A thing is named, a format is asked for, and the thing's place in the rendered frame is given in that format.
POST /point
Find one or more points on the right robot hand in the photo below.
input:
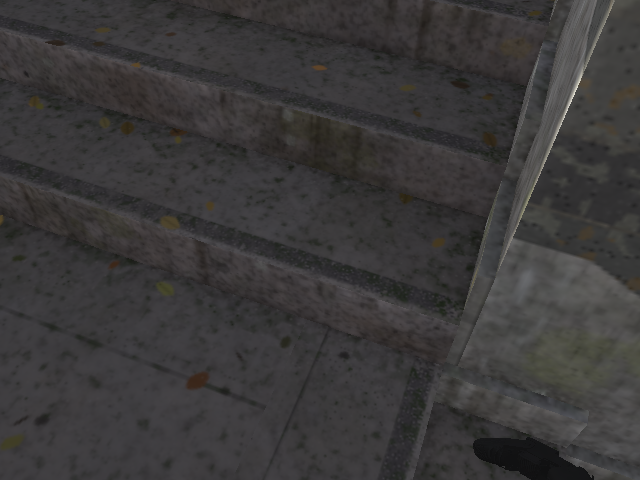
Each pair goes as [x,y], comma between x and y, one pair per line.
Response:
[530,457]

